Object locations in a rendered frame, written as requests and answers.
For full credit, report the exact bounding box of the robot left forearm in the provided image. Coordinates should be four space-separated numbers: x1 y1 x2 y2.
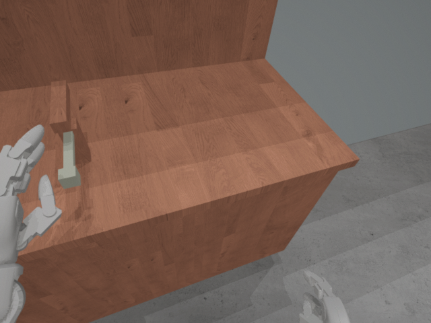
0 263 26 323

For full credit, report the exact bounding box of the right robot hand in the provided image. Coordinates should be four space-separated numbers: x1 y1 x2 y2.
299 270 350 323

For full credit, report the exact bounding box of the left robot hand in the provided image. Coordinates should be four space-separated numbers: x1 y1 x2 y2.
0 124 62 264

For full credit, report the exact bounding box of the tap lever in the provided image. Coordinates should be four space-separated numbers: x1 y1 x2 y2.
58 131 81 189

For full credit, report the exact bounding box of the counter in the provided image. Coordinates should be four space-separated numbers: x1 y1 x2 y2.
0 0 360 323

